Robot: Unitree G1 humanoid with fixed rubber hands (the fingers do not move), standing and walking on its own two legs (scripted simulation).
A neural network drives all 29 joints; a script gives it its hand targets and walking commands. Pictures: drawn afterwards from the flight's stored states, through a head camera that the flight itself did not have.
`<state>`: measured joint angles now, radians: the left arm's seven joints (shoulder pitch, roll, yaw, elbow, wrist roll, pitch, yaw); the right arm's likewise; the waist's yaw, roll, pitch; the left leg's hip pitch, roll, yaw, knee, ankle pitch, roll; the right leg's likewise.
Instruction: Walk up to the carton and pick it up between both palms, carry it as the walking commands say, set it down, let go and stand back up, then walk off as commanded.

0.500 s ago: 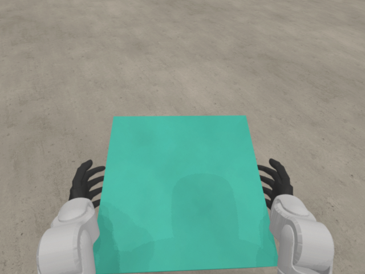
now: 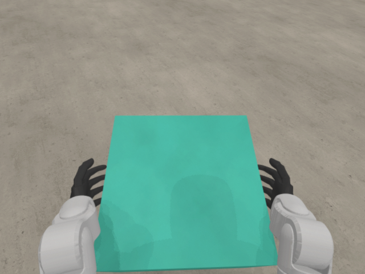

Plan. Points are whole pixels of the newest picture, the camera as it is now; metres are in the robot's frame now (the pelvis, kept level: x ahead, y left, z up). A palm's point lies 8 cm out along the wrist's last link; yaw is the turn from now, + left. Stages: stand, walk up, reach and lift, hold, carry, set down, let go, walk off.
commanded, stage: carry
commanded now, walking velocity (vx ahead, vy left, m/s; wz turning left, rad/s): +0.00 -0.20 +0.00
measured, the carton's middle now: (181, 194) +0.29 +0.00 +0.02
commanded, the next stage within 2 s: none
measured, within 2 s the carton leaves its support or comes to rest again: neither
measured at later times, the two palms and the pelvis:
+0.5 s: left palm (52, 197) +0.24 +0.23 +0.11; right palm (254, 187) +0.25 -0.13 +0.12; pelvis +0.01 +0.04 +0.01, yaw +1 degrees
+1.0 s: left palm (38, 189) +0.26 +0.25 +0.11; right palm (236, 179) +0.27 -0.10 +0.12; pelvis +0.02 +0.07 +0.01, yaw +2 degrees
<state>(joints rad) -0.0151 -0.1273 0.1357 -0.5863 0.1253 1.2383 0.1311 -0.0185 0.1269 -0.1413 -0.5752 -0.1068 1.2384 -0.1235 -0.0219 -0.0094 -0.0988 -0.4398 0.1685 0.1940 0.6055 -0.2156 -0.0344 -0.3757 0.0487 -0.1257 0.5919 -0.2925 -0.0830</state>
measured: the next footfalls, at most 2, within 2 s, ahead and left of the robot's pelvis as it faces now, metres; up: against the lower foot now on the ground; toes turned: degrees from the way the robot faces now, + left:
none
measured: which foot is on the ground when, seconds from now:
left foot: down 0.00-1.00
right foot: down 0.00-1.00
